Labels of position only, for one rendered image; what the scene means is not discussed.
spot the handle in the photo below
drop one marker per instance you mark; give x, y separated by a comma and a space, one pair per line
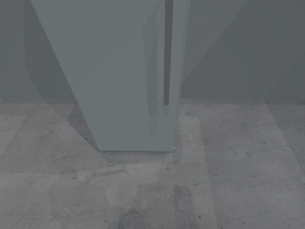
168, 34

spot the fridge door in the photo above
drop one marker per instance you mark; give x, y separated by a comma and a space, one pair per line
112, 54

